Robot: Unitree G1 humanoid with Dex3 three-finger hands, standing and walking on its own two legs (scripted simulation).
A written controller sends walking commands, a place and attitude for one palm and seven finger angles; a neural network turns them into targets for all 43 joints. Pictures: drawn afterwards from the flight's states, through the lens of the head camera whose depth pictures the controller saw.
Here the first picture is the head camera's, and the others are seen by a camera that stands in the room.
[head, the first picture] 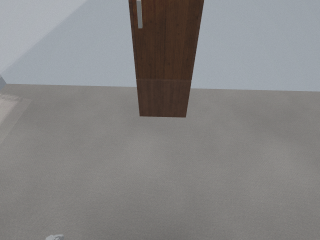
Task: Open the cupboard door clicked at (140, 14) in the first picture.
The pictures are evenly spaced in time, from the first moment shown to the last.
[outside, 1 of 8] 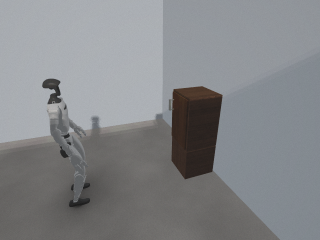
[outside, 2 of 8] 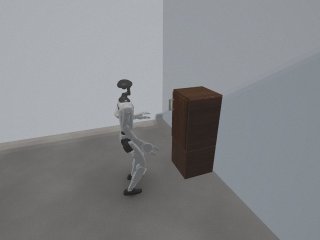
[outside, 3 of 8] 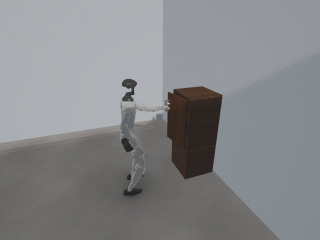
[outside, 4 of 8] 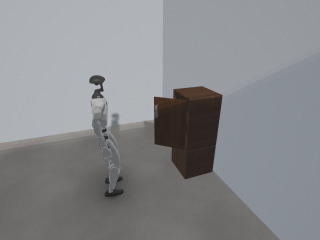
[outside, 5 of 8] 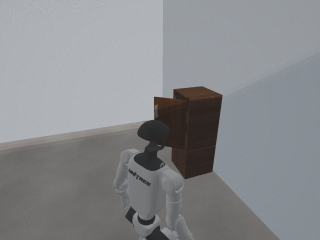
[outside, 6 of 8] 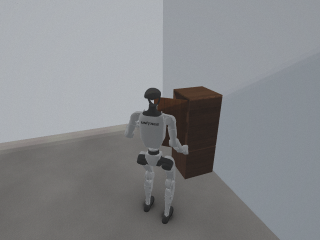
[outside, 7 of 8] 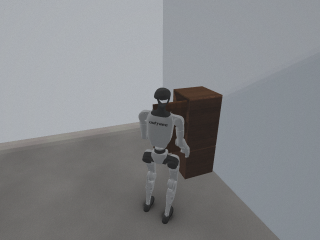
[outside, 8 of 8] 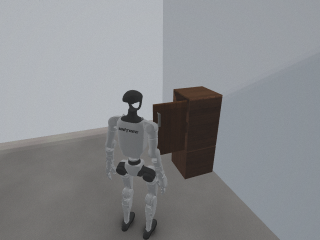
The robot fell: no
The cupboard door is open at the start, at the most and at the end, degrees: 0 93 90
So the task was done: yes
